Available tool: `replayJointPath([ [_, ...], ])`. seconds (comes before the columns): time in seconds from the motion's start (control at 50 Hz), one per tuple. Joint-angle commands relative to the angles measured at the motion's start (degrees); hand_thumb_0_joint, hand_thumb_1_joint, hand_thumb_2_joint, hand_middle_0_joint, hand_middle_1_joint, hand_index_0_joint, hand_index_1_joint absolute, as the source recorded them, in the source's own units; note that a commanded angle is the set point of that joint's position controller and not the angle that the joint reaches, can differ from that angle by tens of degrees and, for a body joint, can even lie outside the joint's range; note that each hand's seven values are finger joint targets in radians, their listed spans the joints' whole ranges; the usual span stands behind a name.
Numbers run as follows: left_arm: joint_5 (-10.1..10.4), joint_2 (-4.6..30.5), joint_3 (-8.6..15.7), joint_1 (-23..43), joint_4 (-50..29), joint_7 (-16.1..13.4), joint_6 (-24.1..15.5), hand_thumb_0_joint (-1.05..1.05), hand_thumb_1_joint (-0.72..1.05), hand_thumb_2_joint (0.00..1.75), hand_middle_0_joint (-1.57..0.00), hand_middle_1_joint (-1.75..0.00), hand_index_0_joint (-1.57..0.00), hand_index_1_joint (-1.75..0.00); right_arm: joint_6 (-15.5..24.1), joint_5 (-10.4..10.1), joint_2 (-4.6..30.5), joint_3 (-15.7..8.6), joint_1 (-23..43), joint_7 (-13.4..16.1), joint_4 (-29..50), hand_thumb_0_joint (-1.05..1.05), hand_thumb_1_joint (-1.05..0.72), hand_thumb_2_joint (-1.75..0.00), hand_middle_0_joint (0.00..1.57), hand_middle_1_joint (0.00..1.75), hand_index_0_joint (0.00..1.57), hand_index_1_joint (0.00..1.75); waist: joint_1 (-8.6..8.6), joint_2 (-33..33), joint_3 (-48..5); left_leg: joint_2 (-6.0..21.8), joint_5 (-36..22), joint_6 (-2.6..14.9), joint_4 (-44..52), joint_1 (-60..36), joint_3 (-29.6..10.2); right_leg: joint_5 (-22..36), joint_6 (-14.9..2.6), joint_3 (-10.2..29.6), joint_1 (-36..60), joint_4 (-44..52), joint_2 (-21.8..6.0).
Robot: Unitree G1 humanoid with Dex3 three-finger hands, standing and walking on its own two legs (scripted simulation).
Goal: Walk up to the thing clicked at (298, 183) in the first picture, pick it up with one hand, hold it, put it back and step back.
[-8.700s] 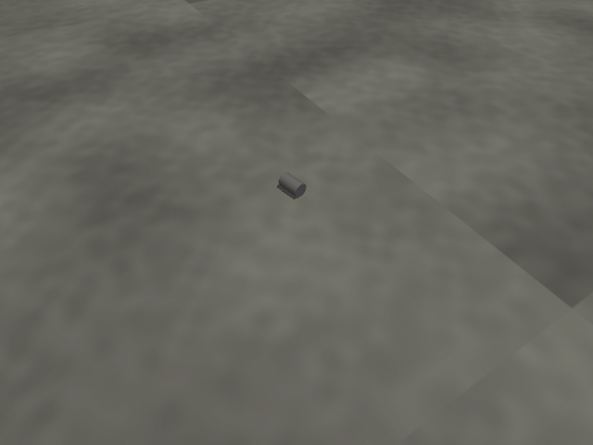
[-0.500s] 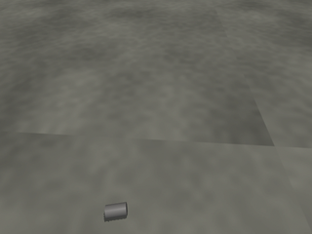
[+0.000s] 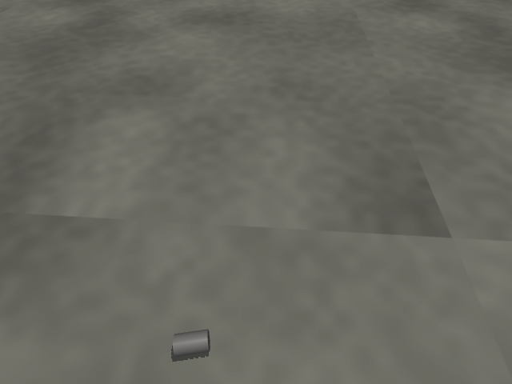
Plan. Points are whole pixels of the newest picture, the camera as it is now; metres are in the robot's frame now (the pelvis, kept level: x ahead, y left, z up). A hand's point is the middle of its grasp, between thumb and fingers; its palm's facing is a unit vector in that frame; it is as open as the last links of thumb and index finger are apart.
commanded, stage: stand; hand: left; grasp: from above
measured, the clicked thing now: (192, 342) +0.44 +0.26 -0.75
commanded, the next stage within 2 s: rise first in 0.12 s
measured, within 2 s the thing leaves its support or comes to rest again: neither
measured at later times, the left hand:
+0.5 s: hand out of the picture +0.14 +0.26 -0.17, palm faces -0.04 -0.93 -0.37, open 9.8 cm
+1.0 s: hand out of the picture +0.11 +0.28 -0.25, palm faces -0.22 -0.84 -0.50, open 14.1 cm
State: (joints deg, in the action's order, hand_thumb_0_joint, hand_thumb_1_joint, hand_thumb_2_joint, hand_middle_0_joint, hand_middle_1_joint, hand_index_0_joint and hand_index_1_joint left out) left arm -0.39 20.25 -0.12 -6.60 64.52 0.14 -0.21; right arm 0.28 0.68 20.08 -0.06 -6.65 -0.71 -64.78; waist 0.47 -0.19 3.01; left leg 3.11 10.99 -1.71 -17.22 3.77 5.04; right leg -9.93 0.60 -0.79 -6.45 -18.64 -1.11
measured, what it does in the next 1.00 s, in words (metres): lowers itself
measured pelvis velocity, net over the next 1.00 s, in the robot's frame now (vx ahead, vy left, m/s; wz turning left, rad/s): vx -0.03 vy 0.01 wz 0.05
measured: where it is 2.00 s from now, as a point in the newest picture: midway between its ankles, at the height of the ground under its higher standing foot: outside the picture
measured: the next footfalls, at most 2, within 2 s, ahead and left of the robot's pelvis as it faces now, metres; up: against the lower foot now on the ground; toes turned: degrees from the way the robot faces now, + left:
none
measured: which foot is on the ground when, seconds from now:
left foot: down 0.00-1.00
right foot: down 0.00-1.00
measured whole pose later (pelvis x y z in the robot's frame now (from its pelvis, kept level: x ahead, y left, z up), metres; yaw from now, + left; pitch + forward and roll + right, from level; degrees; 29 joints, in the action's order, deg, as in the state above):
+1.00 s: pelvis -0.03 +0.01 -0.10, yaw +3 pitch +18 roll -2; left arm -20.1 18.7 6.2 -7.6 35.9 -1.3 7.7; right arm 9.3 -0.1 14.3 -2.0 -10.9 0.9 -33.1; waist 1.6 -0.1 -6.2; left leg 3.1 30.5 -0.2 -66.7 54.0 0.4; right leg -28.3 1.5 -2.8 -53.5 -64.2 -3.2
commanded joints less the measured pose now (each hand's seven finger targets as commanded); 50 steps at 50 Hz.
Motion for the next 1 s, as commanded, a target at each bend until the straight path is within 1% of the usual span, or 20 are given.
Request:
replayJointPath([
  [0.0, -0.27, 12.19, 2.39, 1.87, -3.55, -0.62, -1.48, 0.00, 0.90, 0.90, -0.20, -0.30, -0.20, -0.30, 1.25, 0.12, 11.98, -2.31, 2.34, 1.05, 3.13, 0.00, -0.90, -0.90, 0.20, 0.30, 0.20, 0.30, -0.29, 0.14, -4.12, 6.08, -6.69, 2.21, 2.96, -0.19, -5.35, 10.77, -1.86, 5.31, 0.26, 2.93, -6.98],
  [0.18, -0.16, 12.39, 2.41, 1.73, -3.56, -0.69, -1.59, 0.00, 0.90, 0.90, -0.20, -0.30, -0.20, -0.30, 1.30, 0.02, 12.03, -2.38, 2.48, 0.97, 3.21, 0.00, -0.90, -0.90, 0.20, 0.30, 0.20, 0.30, -0.33, 0.76, -4.27, 6.25, -8.40, 2.18, 2.86, -1.08, -5.55, 11.18, -1.64, 4.85, -0.09, 2.58, -6.80],
  [0.2, -0.22, 12.32, 2.48, 2.04, -3.61, -0.77, -1.58, 0.00, 0.82, 0.97, -0.14, -0.38, -0.12, -0.38, 1.23, 0.05, 12.22, -2.48, 2.50, 1.07, 3.40, 0.00, -0.93, -0.92, 0.20, 0.30, 0.20, 0.30, -0.17, 0.81, -4.25, 6.13, -8.13, 2.23, 2.60, -0.99, -5.38, 11.49, -1.63, 5.08, 0.04, 2.74, -6.89],
  [0.22, 2.66, 2.05, 2.82, 22.15, -23.71, -1.53, -6.60, 0.00, 0.74, 1.01, -0.20, -0.46, -0.16, -0.46, 4.13, -3.94, 2.03, 0.17, 0.12, 2.22, 19.50, 0.00, -1.01, -0.94, 0.20, 0.30, 0.20, 0.30, 5.97, -0.10, 2.26, -2.75, -1.28, 2.55, -1.90, 9.45, -0.37, 4.14, -0.63, 0.29, -11.37, -0.10, 0.95],
  [0.24, 2.40, 5.02, 3.72, 26.93, -18.31, -1.82, -5.70, 0.00, 0.66, 1.02, -0.16, -0.54, -0.13, -0.54, 4.18, -4.08, 3.78, -0.32, -2.64, 2.85, 16.23, 0.00, -0.99, -0.92, 0.20, 0.30, 0.20, 0.30, 4.16, 1.27, -0.69, -2.72, -0.51, 2.77, -2.61, 8.38, -0.76, 1.77, -0.57, -0.32, -8.66, -0.25, 0.73],
  [0.26, 0.72, 11.42, 7.20, 14.71, -7.58, -1.88, -3.41, 0.00, 0.58, 0.98, -0.14, -0.62, -0.13, -0.62, 3.48, -4.23, 6.22, -1.78, -4.76, 3.47, 16.35, 0.00, -0.97, -0.92, 0.20, 0.30, 0.20, 0.30, 2.34, 0.48, -1.01, -2.88, -0.34, 2.49, -3.40, 9.06, -0.52, 0.29, -1.10, -0.76, -8.57, -0.90, 0.99],
  [0.28, -0.79, 11.83, 7.96, 13.48, -4.15, -1.01, -2.46, 0.00, 0.50, 0.98, -0.14, -0.70, -0.14, -0.70, 3.35, -3.64, 6.05, -2.51, -5.60, 3.38, 17.17, 0.00, -0.95, -0.91, 0.20, 0.30, 0.20, 0.30, 2.14, 3.13, -3.10, -3.08, -1.18, 2.72, -5.73, 10.78, -1.08, 0.73, -1.22, -0.81, -9.91, -2.47, 0.94],
  [0.3, -2.00, 13.44, 8.89, 17.90, -5.44, 0.07, -2.72, 0.00, 0.42, 0.98, -0.09, -0.78, -0.10, -0.78, 3.49, -3.32, 5.64, -2.97, -5.84, 3.32, 18.95, 0.00, -0.93, -0.91, 0.20, 0.30, 0.20, 0.30, 1.70, 3.42, -5.14, -3.23, -1.52, 2.95, -8.04, 12.36, -1.21, 1.28, -1.04, -0.91, -10.23, -4.62, 0.69],
  [0.32, -3.69, 14.63, 10.59, 16.06, -5.44, 0.59, -3.09, 0.00, 0.34, 0.97, -0.07, -0.86, -0.09, -0.86, 3.90, -2.48, 5.51, -3.92, -6.66, 3.37, 20.16, 0.00, -0.92, -0.91, 0.20, 0.30, 0.20, 0.30, 0.66, 3.24, -9.62, -3.37, -3.19, 2.86, -9.57, 12.58, -1.34, 3.53, -0.99, -0.65, -8.92, -6.66, 0.25],
  [0.34, -5.58, 13.97, 11.60, 8.99, -3.80, 1.03, -2.47, 0.00, 0.26, 0.95, -0.06, -0.94, -0.10, -0.94, 4.20, -1.87, 4.96, -4.37, -8.31, 3.14, 20.72, 0.00, -0.94, -0.91, 0.20, 0.30, 0.20, 0.30, -0.97, 0.93, -12.88, -3.86, -5.46, 2.39, -11.21, 13.90, -1.52, 5.16, -1.23, -0.89, -7.82, -8.74, 0.05],
  [0.36, -6.32, 11.32, 10.92, 4.65, -3.70, 1.53, -1.98, 0.00, 0.18, 0.97, -0.03, -1.02, -0.07, -1.00, 4.38, -1.68, 4.84, -4.80, -8.71, 2.82, 22.17, 0.00, -0.92, -0.90, 0.20, 0.30, 0.20, 0.30, -1.73, -0.60, -13.34, -3.99, -6.31, 2.02, -12.60, 14.87, -1.55, 5.52, -1.57, -0.85, -9.11, -10.26, 0.29],
  [0.4, -7.88, 11.97, 11.64, 5.29, -8.53, 1.24, -1.16, 0.00, 0.02, 0.99, 0.00, -1.08, -0.04, -1.05, 4.77, -1.80, 4.42, -5.18, -8.05, 2.73, 25.31, 0.00, -0.89, -0.89, 0.20, 0.30, 0.20, 0.30, -2.29, -1.49, -16.36, -4.29, -7.83, 1.71, -13.21, 14.73, -1.80, 6.62, -1.54, -1.13, -8.08, -11.29, 0.45],
  [0.46, -9.23, 9.81, 10.99, 4.24, -12.64, 0.22, 1.97, 0.00, -0.22, 1.00, -0.03, -1.08, -0.05, -1.06, 4.64, -2.15, 4.01, -5.51, -8.47, 2.58, 27.91, 0.00, -0.88, -0.89, 0.20, 0.30, 0.20, 0.30, -0.70, -1.21, -16.06, -3.94, -9.18, 1.75, -14.87, 15.83, -2.21, 7.81, -1.36, -1.44, -11.08, -12.53, 0.83],
  [0.54, -10.69, 8.65, 10.31, 7.51, -17.23, -0.81, 3.48, 0.00, -0.48, 0.99, -0.05, -1.08, -0.06, -1.08, 5.80, -1.75, 3.70, -5.70, -7.68, 2.19, 30.71, 0.00, -0.86, -0.89, 0.20, 0.30, 0.20, 0.30, 0.35, -0.17, -15.10, -2.93, -5.43, 1.54, -20.18, 20.71, -3.05, 2.52, -1.47, -2.15, -18.82, -17.88, 1.32],
  [0.62, -11.59, 8.15, 10.94, 3.60, -21.82, -1.07, 3.36, 0.00, -0.53, 1.00, -0.06, -1.07, -0.06, -1.07, 7.34, -1.37, 2.93, -5.93, -8.17, 2.03, 32.29, 0.00, -0.86, -0.89, 0.20, 0.30, 0.20, 0.30, 0.36, -1.31, -16.63, -2.74, -0.97, 1.47, -25.20, 25.74, -3.46, -1.76, -1.31, -2.02, -23.94, -22.99, 1.09],
  [0.64, -11.76, 8.18, 10.55, 5.12, -26.43, -1.01, 3.04, 0.00, -0.53, 1.00, -0.05, -1.08, -0.05, -1.08, 7.75, -1.29, 2.84, -5.95, -7.36, 2.04, 33.45, 0.00, -0.85, -0.88, 0.20, 0.30, 0.20, 0.30, 0.45, -1.76, -17.07, -2.69, 0.66, 1.50, -26.02, 27.07, -3.78, -3.16, -1.31, -1.90, -25.12, -23.74, 0.93],
  [0.72, -13.66, 8.22, 11.38, -1.06, -30.92, -1.45, 4.40, 0.00, -0.57, 1.01, -0.06, -1.08, -0.05, -1.08, 8.72, -1.22, 2.67, -6.18, -8.10, 2.49, 34.62, 0.00, -0.86, -0.89, 0.20, 0.30, 0.20, 0.30, 0.50, -1.34, -21.33, -2.45, -2.82, 1.72, -31.13, 29.62, -3.90, 0.33, -1.24, -1.68, -26.98, -28.41, 0.79],
  [0.82, -16.03, 7.13, 10.40, -4.78, -37.19, -1.79, 6.97, 0.00, -0.57, 0.99, -0.06, -1.08, -0.06, -1.08, 9.63, -1.10, 2.40, -5.92, -6.94, 2.56, 36.39, 0.00, -0.88, -0.89, 0.20, 0.30, 0.20, 0.30, 0.86, -3.00, -21.64, -1.80, -0.99, 1.42, -34.62, 33.45, -5.14, -2.57, -1.49, -1.91, -32.45, -32.68, 0.89],
  [0.9, -18.89, 8.62, 9.86, 4.32, -38.00, -2.16, 6.78, 0.00, -0.58, 0.99, -0.07, -1.08, -0.06, -1.08, 10.76, -0.92, 2.42, -5.45, -5.59, 2.62, 37.05, 0.00, -0.89, -0.90, 0.20, 0.30, 0.20, 0.30, 3.01, -3.03, -17.97, -1.55, 7.83, 1.76, -38.63, 40.66, -5.82, -9.12, -1.24, -1.32, -41.25, -36.59, 0.61],
  [0.98, -24.50, 8.63, 8.99, 8.31, -34.22, -3.42, 3.57, 0.00, -0.55, 0.96, -0.06, -1.09, -0.07, -1.09, 12.44, -0.59, 2.53, -5.18, -4.91, 1.97, 36.91, 0.00, -0.88, -0.89, 0.20, 0.30, 0.20, 0.30, 2.73, -3.02, -22.99, -2.19, 11.21, 1.90, -46.98, 48.40, -5.47, -12.17, -1.47, -0.93, -49.23, -44.94, 0.37],
])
